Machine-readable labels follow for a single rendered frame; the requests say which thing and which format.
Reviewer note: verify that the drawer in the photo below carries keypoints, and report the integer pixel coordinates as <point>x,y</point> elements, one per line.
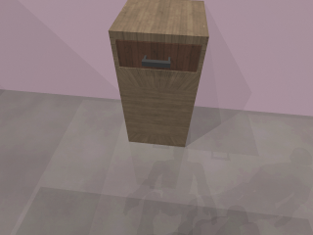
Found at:
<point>183,57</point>

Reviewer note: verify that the cabinet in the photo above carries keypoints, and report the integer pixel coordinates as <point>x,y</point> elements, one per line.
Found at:
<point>158,104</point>

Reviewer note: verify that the handle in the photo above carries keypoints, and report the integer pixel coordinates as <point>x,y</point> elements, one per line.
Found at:
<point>156,63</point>

